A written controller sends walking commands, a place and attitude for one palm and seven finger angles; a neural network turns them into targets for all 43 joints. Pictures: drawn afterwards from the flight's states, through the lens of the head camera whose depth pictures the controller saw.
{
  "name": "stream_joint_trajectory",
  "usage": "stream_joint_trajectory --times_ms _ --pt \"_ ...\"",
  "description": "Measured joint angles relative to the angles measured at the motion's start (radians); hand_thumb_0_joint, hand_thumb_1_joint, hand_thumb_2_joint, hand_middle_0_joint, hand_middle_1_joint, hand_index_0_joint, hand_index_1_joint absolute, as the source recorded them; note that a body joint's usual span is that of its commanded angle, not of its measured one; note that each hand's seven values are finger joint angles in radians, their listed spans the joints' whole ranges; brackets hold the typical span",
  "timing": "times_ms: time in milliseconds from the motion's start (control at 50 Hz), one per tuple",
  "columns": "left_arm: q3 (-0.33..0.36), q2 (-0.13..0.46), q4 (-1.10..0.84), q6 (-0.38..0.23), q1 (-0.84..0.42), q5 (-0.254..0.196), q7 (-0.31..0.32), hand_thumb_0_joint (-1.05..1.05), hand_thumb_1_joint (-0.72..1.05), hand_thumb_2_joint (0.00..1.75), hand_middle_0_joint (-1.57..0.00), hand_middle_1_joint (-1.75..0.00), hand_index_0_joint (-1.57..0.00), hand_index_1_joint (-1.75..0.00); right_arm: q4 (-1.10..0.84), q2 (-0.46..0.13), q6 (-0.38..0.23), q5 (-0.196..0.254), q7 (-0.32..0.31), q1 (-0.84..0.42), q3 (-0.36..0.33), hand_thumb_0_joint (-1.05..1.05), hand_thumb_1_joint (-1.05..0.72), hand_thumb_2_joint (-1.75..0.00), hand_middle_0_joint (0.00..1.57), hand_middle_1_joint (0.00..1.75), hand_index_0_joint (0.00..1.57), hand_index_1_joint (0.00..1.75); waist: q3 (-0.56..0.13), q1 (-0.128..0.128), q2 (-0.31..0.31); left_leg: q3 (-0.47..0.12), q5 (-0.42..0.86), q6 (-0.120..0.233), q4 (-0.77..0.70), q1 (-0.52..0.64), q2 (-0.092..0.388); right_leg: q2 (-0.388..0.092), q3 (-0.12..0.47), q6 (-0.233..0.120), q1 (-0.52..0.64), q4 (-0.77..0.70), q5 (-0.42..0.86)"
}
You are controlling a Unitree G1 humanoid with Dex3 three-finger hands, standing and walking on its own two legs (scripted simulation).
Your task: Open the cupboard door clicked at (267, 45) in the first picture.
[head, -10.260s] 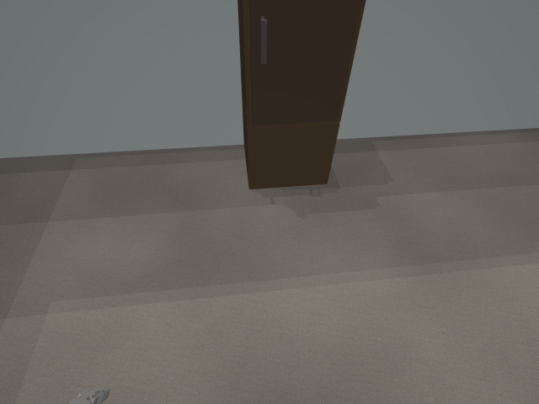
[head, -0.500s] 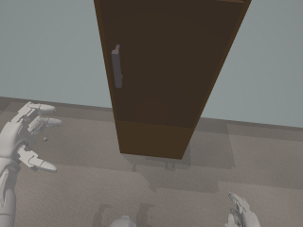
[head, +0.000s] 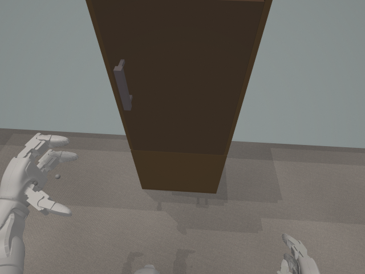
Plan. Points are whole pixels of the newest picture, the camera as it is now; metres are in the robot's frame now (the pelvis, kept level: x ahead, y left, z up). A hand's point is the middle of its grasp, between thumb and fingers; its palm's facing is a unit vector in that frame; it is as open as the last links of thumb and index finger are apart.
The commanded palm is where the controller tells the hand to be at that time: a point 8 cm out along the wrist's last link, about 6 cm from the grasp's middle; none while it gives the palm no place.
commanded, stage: move the hooked fingers beside the handle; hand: left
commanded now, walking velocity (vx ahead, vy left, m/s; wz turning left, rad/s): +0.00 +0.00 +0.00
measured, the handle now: (125, 85) +0.60 +0.21 +0.06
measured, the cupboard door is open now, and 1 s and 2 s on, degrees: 0 0 0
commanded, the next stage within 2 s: none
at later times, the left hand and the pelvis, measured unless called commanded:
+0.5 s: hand (80, 143) +0.37 +0.26 +0.08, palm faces -0.07 -1.00 -0.01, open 14.0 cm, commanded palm +0.34 +0.31 +0.08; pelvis +0.00 +0.01 +0.00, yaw -1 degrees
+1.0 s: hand (89, 123) +0.43 +0.25 +0.08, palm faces -0.01 -1.00 -0.03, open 14.0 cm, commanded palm +0.41 +0.31 +0.07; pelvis +0.00 +0.02 -0.01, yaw -1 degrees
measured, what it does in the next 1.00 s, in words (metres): stands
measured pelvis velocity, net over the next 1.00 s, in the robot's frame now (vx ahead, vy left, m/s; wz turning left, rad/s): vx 0.00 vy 0.02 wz -0.02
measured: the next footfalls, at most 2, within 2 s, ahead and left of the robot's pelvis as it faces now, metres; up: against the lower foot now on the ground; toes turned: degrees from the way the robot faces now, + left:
none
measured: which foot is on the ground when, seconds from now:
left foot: down 0.00-1.00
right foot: down 0.00-1.00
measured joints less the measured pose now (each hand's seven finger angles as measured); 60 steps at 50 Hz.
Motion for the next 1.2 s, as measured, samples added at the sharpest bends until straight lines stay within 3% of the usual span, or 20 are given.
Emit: stream_joint_trajectory --times_ms 100,220,400,560,660,800,1040,1200 --pt "0.004 0.001 0.041 0.000 -0.020 -0.005 -0.002 -0.01 -0.50 0.30 -0.30 -1.20 -0.30 -1.20 0.001 -0.001 0.003 0.002 -0.001 -0.003 0.003 0.01 -0.90 -0.90 0.20 0.30 0.20 0.30 -0.003 0.003 0.000 0.000 0.001 -0.003 -0.001 -0.002 0.001 0.001 0.000 -0.002 -0.005 0.005 -0.002" --pt "-0.006 0.008 0.116 -0.013 -0.101 0.025 0.001 -0.01 -0.50 0.30 -0.30 -1.20 -0.30 -1.20 0.015 -0.008 0.003 0.002 -0.009 -0.009 0.004 0.01 -0.90 -0.90 0.20 0.30 0.20 0.30 0.014 0.004 -0.005 -0.006 0.000 -0.001 0.014 -0.021 -0.002 -0.001 -0.005 -0.001 -0.020 0.016 -0.004" --pt "-0.028 0.036 0.230 -0.021 -0.288 0.060 0.014 -0.01 -0.50 0.30 -0.30 -1.20 -0.30 -1.20 0.040 -0.001 0.016 0.001 -0.014 -0.001 0.002 0.01 -0.90 -0.90 0.20 0.30 0.20 0.30 0.023 -0.022 -0.016 -0.001 -0.005 0.010 0.030 -0.062 -0.006 -0.006 0.001 0.008 -0.057 0.023 -0.002" --pt "-0.027 0.021 0.258 0.002 -0.320 0.091 0.072 -0.01 -0.50 0.30 -0.30 -1.20 -0.30 -1.20 0.025 0.009 0.060 -0.006 0.012 0.040 -0.002 0.01 -0.90 -0.90 0.20 0.30 0.20 0.30 0.001 -0.045 -0.017 0.032 -0.013 0.024 0.015 -0.064 -0.010 -0.013 0.033 0.024 -0.072 0.012 0.000" --pt "-0.022 0.018 0.265 -0.023 -0.331 0.113 0.113 -0.01 -0.50 0.30 -0.30 -1.20 -0.30 -1.20 0.024 0.014 0.084 -0.011 0.024 0.056 -0.006 0.01 -0.90 -0.90 0.20 0.30 0.20 0.30 0.003 -0.049 -0.020 0.036 -0.019 0.028 0.019 -0.070 -0.010 -0.013 0.037 0.028 -0.076 0.010 -0.002" --pt "-0.046 0.021 0.335 -0.044 -0.415 0.130 0.118 -0.01 -0.50 0.30 -0.30 -1.20 -0.30 -1.20 0.047 0.014 0.113 -0.012 0.024 0.052 -0.005 0.01 -0.90 -0.90 0.20 0.30 0.20 0.30 0.002 -0.051 -0.020 0.026 -0.022 0.029 0.032 -0.087 -0.013 -0.014 0.028 0.029 -0.086 0.015 -0.004" --pt "-0.007 0.087 0.535 -0.080 -0.590 0.175 0.126 -0.01 -0.50 0.30 -0.30 -1.20 -0.30 -1.20 0.051 0.006 0.157 -0.020 0.030 0.048 -0.005 0.01 -0.90 -0.90 0.20 0.30 0.20 0.30 -0.003 -0.080 -0.023 0.023 -0.021 0.022 0.058 -0.141 -0.002 -0.004 0.027 0.021 -0.144 0.046 -0.005" --pt "0.028 0.169 0.684 -0.090 -0.701 0.201 0.096 -0.01 -0.50 0.30 -0.30 -1.20 -0.30 -1.20 0.060 -0.004 0.193 -0.019 0.028 0.068 0.002 0.01 -0.90 -0.90 0.20 0.30 0.20 0.30 -0.002 -0.106 -0.026 0.013 -0.023 0.015 0.091 -0.196 0.009 0.007 0.020 0.012 -0.198 0.080 -0.009"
